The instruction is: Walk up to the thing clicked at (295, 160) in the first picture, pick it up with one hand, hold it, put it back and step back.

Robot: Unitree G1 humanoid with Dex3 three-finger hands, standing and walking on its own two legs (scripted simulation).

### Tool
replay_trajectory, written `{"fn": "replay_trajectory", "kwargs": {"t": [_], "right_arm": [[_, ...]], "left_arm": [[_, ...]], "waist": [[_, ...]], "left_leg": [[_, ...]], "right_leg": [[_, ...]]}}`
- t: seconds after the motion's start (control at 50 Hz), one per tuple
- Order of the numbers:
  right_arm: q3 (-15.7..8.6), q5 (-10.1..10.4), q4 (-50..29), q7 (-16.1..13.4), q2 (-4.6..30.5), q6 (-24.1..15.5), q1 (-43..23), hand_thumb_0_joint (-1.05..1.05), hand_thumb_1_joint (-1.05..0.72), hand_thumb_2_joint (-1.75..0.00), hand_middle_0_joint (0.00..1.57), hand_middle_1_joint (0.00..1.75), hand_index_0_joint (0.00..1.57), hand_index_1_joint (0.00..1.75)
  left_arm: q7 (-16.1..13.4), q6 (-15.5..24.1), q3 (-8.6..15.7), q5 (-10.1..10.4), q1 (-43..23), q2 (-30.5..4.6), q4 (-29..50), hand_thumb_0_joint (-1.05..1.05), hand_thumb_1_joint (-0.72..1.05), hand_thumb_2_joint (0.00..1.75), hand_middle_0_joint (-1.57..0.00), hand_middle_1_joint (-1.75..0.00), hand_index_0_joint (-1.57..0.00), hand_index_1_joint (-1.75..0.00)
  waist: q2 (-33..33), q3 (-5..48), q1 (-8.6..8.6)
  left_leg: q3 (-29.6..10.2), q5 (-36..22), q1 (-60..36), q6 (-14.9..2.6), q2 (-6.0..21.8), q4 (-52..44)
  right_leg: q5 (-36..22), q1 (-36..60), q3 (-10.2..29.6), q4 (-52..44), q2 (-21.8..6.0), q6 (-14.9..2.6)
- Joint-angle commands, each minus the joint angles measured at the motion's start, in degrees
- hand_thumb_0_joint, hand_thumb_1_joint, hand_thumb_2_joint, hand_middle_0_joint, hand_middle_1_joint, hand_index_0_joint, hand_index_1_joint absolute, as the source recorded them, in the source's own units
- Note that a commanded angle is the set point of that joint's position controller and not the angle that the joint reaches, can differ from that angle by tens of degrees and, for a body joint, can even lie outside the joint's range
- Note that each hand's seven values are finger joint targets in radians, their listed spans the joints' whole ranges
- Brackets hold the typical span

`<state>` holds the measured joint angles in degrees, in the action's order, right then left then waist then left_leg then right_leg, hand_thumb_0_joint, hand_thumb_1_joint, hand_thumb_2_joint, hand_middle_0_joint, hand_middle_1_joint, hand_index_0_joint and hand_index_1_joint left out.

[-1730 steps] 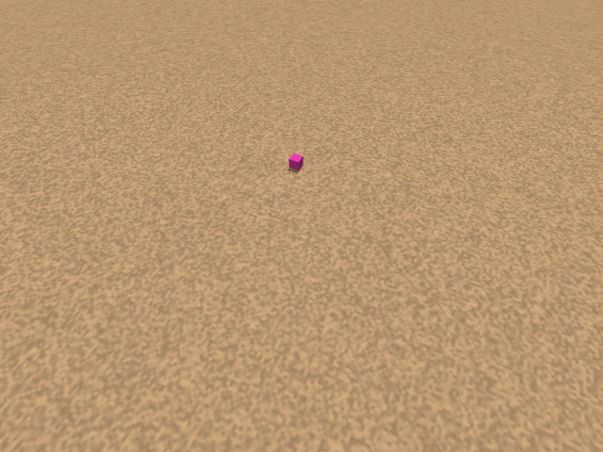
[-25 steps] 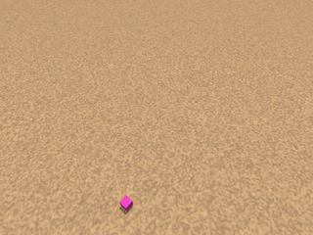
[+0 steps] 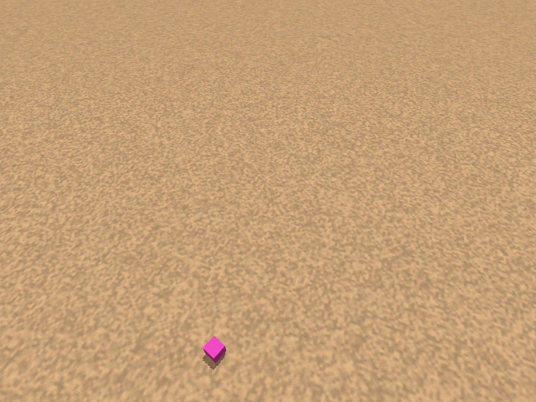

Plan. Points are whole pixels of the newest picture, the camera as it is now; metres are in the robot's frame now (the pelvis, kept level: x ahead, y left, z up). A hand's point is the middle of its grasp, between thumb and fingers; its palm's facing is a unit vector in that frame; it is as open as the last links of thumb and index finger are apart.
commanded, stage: stand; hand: left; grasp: from above
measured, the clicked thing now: (214, 349) +0.42 +0.22 -0.76
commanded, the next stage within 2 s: step back in 0.06 s
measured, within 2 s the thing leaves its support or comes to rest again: neither
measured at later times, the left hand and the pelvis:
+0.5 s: hand out of the picture +0.08 +0.31 -0.18, palm faces -0.02 -0.93 -0.36, open 7.4 cm; pelvis -0.07 +0.05 -0.02, yaw +0 degrees
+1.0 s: hand out of the picture -0.07 +0.29 -0.15, palm faces -0.04 -0.91 -0.42, open 7.4 cm; pelvis -0.18 +0.03 -0.02, yaw -4 degrees
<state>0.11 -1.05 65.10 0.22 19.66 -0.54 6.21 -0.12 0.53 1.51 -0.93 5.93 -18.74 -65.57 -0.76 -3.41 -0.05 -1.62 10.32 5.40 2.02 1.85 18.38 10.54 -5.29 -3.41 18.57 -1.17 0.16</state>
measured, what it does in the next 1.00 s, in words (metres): walks backwards: right foot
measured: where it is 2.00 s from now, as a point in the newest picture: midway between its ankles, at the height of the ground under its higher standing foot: outside the picture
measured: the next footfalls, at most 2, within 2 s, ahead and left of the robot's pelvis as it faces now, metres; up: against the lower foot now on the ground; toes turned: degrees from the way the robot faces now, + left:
right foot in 0.80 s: -0.12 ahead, -0.08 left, +0.00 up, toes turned -3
left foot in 1.16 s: -0.21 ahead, +0.16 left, +0.00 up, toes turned -3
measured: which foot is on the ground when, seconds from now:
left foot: down 0.00-0.82, up 0.84-1.00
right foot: down 0.00-0.36, up 0.38-0.78, down 0.80-1.00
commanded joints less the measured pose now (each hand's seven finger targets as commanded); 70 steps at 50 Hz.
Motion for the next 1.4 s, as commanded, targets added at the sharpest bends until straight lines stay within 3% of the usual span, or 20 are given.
{"fn": "replay_trajectory", "kwargs": {"t": [0.0,0.1,0.2,0.3,0.34,0.36,0.4,0.44,0.66,0.76,0.78,0.8,0.82,0.88,1.0,1.12,1.16,1.18,1.24,1.38], "right_arm": [[-2.34,0.15,-3.68,-1.01,11.44,-1.0,-2.08,0.0,-0.9,-0.9,0.2,0.3,0.2,0.3],[-3.65,1.81,-6.69,-0.33,12.97,1.01,-1.26,0.0,-0.9,-0.9,0.2,0.3,0.2,0.3],[-5.12,1.19,-10.09,0.35,12.55,3.26,3.07,0.0,-0.9,-0.9,0.2,0.3,0.2,0.3],[-5.86,-0.08,-10.62,0.01,12.81,1.9,7.27,0.0,-0.9,-0.9,0.2,0.3,0.2,0.3],[-7.48,-1.76,-13.28,-0.28,20.14,0.92,3.92,0.0,-0.9,-0.9,0.2,0.3,0.2,0.3],[-8.0,-0.83,-14.25,-0.38,23.02,0.85,4.26,0.0,-0.9,-0.9,0.2,0.3,0.2,0.3],[-7.2,-0.85,-14.99,-1.27,18.72,0.88,0.41,0.0,-0.9,-0.9,0.2,0.3,0.2,0.3],[-6.74,-1.02,-16.63,-2.06,15.91,0.79,-1.46,0.0,-0.9,-0.9,0.2,0.3,0.2,0.3],[-7.07,-0.47,-20.37,-2.28,16.39,1.03,2.49,0.0,-0.9,-0.9,0.2,0.3,0.2,0.3],[-6.48,0.59,-20.82,-1.56,16.06,2.21,-0.64,0.0,-0.9,-0.9,0.2,0.3,0.2,0.3],[-5.66,0.91,-21.07,-1.42,13.54,2.28,-0.08,0.0,-0.9,-0.9,0.2,0.3,0.2,0.3],[-5.82,1.29,-21.57,-1.81,12.46,2.49,-3.08,0.0,-0.9,-0.9,0.2,0.3,0.2,0.3],[-6.59,0.91,-20.54,-2.06,14.33,2.83,-2.55,0.0,-0.9,-0.9,0.2,0.3,0.2,0.3],[-5.83,1.79,-17.95,-1.96,13.53,2.3,4.34,0.0,-0.9,-0.9,0.2,0.3,0.2,0.3],[-5.18,0.78,-19.91,-2.01,12.93,1.88,3.27,0.0,-0.9,-0.9,0.2,0.3,0.2,0.3],[-6.5,-0.49,-17.45,-1.36,13.74,0.84,10.48,0.0,-0.9,-0.9,0.2,0.3,0.2,0.3],[-8.6,-1.08,-19.71,-0.57,24.22,0.89,5.33,0.0,-0.9,-0.9,0.2,0.3,0.2,0.3],[-8.69,-1.41,-19.81,-0.86,23.93,0.51,4.57,0.0,-0.9,-0.9,0.2,0.3,0.2,0.3],[-6.29,-1.08,-21.05,-1.77,16.97,0.4,-1.88,0.0,-0.9,-0.9,0.2,0.3,0.2,0.3],[-7.08,-0.85,-22.0,-2.17,17.11,0.95,2.74,0.0,-0.9,-0.9,0.2,0.3,0.2,0.3]], "left_arm": [[-0.57,1.32,2.0,0.16,-1.65,-12.64,3.56,0.0,0.9,0.9,-0.2,-0.3,-0.2,-0.3],[-1.28,0.45,5.21,1.54,-0.97,-16.68,7.26,0.0,0.9,0.9,-0.2,-0.3,-0.2,-0.3],[-1.64,-0.34,5.93,-0.53,-6.39,-18.22,14.11,0.0,0.9,0.9,-0.2,-0.3,-0.2,-0.3],[-1.48,-2.06,4.78,0.15,-7.43,-15.6,17.08,0.0,0.9,0.9,-0.2,-0.3,-0.2,-0.3],[-1.8,-3.24,4.04,0.96,-3.17,-10.7,17.74,0.0,0.9,0.9,-0.2,-0.3,-0.2,-0.3],[-2.51,-3.48,4.52,0.66,-2.7,-12.58,17.51,0.0,0.9,0.9,-0.2,-0.3,-0.2,-0.3],[-2.98,-3.65,4.64,0.74,-3.53,-13.61,17.0,0.0,0.9,0.9,-0.2,-0.3,-0.2,-0.3],[-2.65,-3.48,4.51,1.25,2.01,-13.73,16.21,0.0,0.9,0.9,-0.2,-0.3,-0.2,-0.3],[-1.29,-2.33,5.92,0.09,2.96,-13.3,19.19,0.0,0.9,0.9,-0.2,-0.3,-0.2,-0.3],[-0.64,-1.3,6.58,-0.89,10.58,-13.28,16.9,0.0,0.9,0.9,-0.2,-0.3,-0.2,-0.3],[-0.69,-0.94,7.52,-1.58,9.88,-16.71,17.94,0.0,0.9,0.9,-0.2,-0.3,-0.2,-0.3],[-0.49,-1.15,8.69,-0.77,6.8,-22.69,19.71,0.0,0.9,0.9,-0.2,-0.3,-0.2,-0.3],[-0.69,-0.69,8.56,-1.65,3.45,-22.82,22.28,0.0,0.9,0.9,-0.2,-0.3,-0.2,-0.3],[-1.49,-0.61,7.23,-0.86,-3.11,-16.7,23.86,0.0,0.9,0.9,-0.2,-0.3,-0.2,-0.3],[-2.01,-1.21,6.73,-1.4,3.69,-15.36,24.68,0.0,0.9,0.9,-0.2,-0.3,-0.2,-0.3],[-1.18,-2.77,5.84,-0.06,1.9,-15.69,26.48,0.0,0.9,0.9,-0.2,-0.3,-0.2,-0.3],[-1.53,-2.66,5.92,0.57,-0.35,-14.1,27.27,0.0,0.9,0.9,-0.2,-0.3,-0.2,-0.3],[-2.0,-2.63,6.73,-0.53,-3.38,-15.19,26.61,0.0,0.9,0.9,-0.2,-0.3,-0.2,-0.3],[-1.7,-2.81,6.61,0.96,4.9,-14.05,23.12,0.0,0.9,0.9,-0.2,-0.3,-0.2,-0.3],[-1.02,-2.07,6.15,0.12,5.05,-13.04,23.53,0.0,0.9,0.9,-0.2,-0.3,-0.2,-0.3]], "waist": [[0.73,4.49,-0.28],[3.7,4.64,0.57],[11.18,6.38,1.7],[5.27,5.36,2.67],[-10.44,5.08,0.05],[-11.52,7.54,2.18],[-6.81,6.65,0.61],[-8.7,7.92,-2.07],[-6.32,7.38,1.86],[-4.32,8.23,-1.53],[5.65,6.3,-0.81],[17.38,2.88,-3.37],[14.58,-0.54,-2.7],[7.43,0.51,1.92],[10.22,4.18,-3.07],[6.97,7.31,0.83],[-15.32,5.13,2.08],[-12.1,3.17,3.91],[-5.5,3.48,-2.43],[-9.66,5.76,1.13]], "left_leg": [[-3.69,-8.6,0.66,-2.76,5.63,-2.77],[-1.48,-15.43,5.54,-4.12,1.44,13.1],[-3.1,20.71,10.44,-4.68,-3.13,35.21],[-0.79,-5.98,8.95,-3.89,-0.78,7.45],[-22.21,-32.79,1.84,-9.76,14.45,2.64],[-25.59,-35.26,3.98,-13.94,18.27,3.34],[-17.42,-31.74,2.62,-11.78,13.76,5.24],[-11.46,-30.33,-3.13,-10.58,10.42,8.03],[-12.96,-23.18,-1.16,-16.88,15.12,9.54],[-7.81,-5.11,13.34,-8.68,9.14,15.14],[-4.83,6.51,22.94,-5.12,3.14,22.29],[-0.74,23.68,23.2,-2.24,-7.5,37.41],[-7.57,25.79,20.03,-1.61,-7.08,48.71],[-8.62,16.86,21.87,-1.76,-9.47,53.09],[-4.31,19.98,23.21,-0.48,-6.06,35.31],[-1.16,1.11,5.22,-3.87,-2.02,5.13],[-28.04,-7.32,9.67,-16.44,19.42,-0.8],[-32.81,-8.82,15.16,-20.79,22.18,-1.49],[-13.86,-18.75,9.19,-15.13,13.36,5.25],[-12.15,-21.25,0.1,-16.95,14.1,10.72]], "right_leg": [[-8.48,1.61,5.54,-2.58,-6.81,-1.06],[-22.05,-2.03,8.54,3.14,-9.25,-5.53],[-21.71,-9.05,15.4,3.87,-20.13,-15.41],[-13.76,-7.45,7.59,18.05,-10.35,-6.47],[24.42,-21.77,7.75,34.91,6.67,-1.98],[29.61,-20.47,14.1,42.15,7.62,-1.72],[23.66,-22.98,17.51,48.81,7.34,-2.28],[17.13,-25.82,15.32,49.45,6.51,-1.57],[18.42,-17.7,8.55,33.36,2.91,0.71],[1.6,-1.22,6.99,7.77,0.71,-3.08],[3.16,0.7,20.86,3.65,-7.7,-6.17],[0.29,-11.29,35.45,-2.23,-20.63,-16.73],[-2.77,-19.44,39.19,-2.97,-23.63,-19.75],[-15.18,-13.18,18.74,4.32,-12.47,-12.64],[-18.8,2.05,17.06,8.28,-12.91,-13.08],[-8.76,-8.72,13.74,15.89,-9.39,-6.78],[24.21,-20.82,5.12,35.81,6.28,-1.03],[27.12,-19.26,13.48,46.59,6.24,-0.85],[18.83,-23.22,14.46,55.36,7.23,-1.51],[19.95,-19.81,9.5,33.76,2.49,1.34]]}}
